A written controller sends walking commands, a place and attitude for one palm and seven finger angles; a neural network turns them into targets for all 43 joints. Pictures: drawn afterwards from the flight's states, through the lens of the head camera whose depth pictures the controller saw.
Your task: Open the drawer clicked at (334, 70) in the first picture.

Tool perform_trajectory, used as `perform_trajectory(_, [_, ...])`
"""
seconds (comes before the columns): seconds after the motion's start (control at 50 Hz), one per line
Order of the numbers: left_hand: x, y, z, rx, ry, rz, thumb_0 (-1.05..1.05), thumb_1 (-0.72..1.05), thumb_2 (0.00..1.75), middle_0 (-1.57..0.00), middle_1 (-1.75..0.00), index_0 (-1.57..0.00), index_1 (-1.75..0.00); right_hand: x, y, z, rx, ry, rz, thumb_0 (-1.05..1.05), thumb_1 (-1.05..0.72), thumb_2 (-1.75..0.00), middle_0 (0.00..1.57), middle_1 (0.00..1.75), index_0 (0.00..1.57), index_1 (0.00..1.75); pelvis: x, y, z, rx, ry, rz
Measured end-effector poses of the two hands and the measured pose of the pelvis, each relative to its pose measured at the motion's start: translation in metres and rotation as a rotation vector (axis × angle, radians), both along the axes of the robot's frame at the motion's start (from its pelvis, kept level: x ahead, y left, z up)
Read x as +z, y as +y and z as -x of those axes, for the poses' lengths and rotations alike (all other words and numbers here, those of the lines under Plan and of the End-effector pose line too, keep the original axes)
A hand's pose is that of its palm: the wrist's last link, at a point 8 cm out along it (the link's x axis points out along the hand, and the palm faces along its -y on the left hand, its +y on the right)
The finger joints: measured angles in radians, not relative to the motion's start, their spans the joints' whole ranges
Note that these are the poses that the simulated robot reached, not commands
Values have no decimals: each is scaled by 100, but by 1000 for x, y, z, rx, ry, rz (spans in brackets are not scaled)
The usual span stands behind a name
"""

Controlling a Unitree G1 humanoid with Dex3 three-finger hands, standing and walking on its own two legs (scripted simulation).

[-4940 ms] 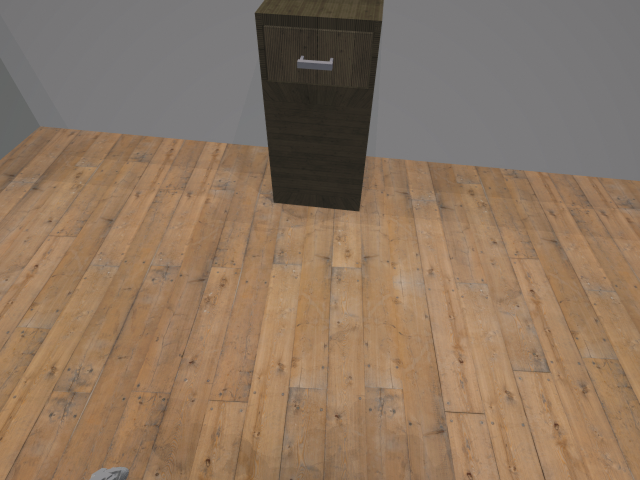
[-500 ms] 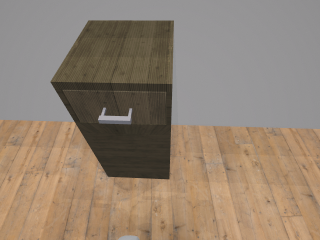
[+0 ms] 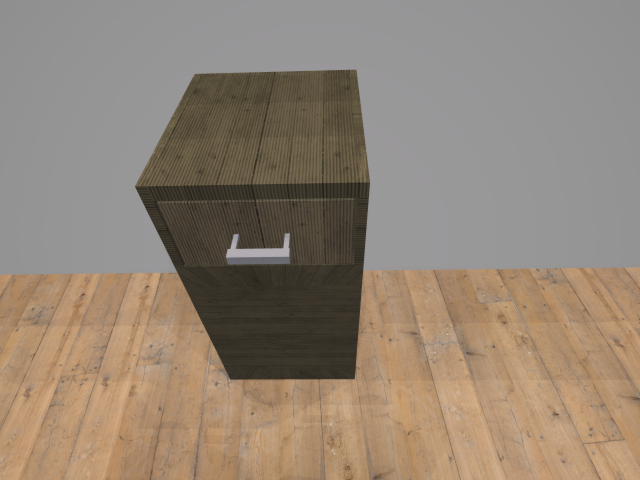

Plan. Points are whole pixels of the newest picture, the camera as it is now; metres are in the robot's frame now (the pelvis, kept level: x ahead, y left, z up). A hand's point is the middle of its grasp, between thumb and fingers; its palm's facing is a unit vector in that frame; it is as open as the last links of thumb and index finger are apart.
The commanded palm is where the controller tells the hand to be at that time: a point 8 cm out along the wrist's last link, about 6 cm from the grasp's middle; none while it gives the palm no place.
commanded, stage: come to a stop and stand still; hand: left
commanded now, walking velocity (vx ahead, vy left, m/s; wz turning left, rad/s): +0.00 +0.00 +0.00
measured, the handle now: (260, 247) +0.53 +0.16 -0.08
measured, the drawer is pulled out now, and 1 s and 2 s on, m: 0.00 0.00 0.00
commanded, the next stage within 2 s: look again from close up in 1.04 s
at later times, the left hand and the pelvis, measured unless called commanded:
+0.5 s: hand out of the picture +0.04 +0.16 -0.17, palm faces +0.02 -0.98 -0.21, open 7.3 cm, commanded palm none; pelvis +0.03 -0.01 +0.00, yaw +0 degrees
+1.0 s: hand out of the picture +0.04 +0.13 -0.17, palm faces +0.04 -0.98 -0.18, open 7.3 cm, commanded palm none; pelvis +0.06 -0.03 +0.00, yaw +1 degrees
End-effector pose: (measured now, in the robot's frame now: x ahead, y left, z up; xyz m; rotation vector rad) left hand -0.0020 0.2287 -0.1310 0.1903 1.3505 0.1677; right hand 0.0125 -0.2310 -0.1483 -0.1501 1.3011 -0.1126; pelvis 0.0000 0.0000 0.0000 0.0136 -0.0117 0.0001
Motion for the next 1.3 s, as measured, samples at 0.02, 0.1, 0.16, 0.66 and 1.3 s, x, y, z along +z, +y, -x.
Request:
perform_trajectory(0.02, [-1, -1, -2, -1, -2, 6, 1, 91, 90, -20, -30, -20, -30, 0, 0, 6, -3, 22, 2, 0, -93, -90, 20, 30, 20, 30, 0, 0, -1, 1, 0, 0])
perform_trajectory(0.1, [-3, -6, -12, -6, -4, 21, 1, 92, 90, -20, -30, -20, -30, 2, 3, 25, -17, 88, 5, 0, -92, -90, 20, 30, 20, 30, 2, 1, -5, 2, 0, 1])
perform_trajectory(0.16, [-4, -6, -18, -9, -1, 22, 1, 92, 90, -21, -30, -20, -30, 2, 6, 31, -27, 116, 2, 0, -91, -90, 20, 30, 20, 30, 2, 0, -9, 2, -1, 2])
perform_trajectory(0.66, [-8, -32, -32, 30, 56, 42, 1, 93, 90, -20, -30, -20, -30, -1, 1, -24, -16, 86, -10, 1, -91, -90, 20, 30, 20, 30, 3, -18, -44, 6, 0, 7])
perform_trajectory(1.3, [-10, -61, -39, 52, 71, 53, 1, 93, 90, -20, -30, -20, -30, 0, -15, -19, -29, 154, -19, 0, -91, -90, 20, 30, 20, 30, 3, -42, -61, 18, 7, 10])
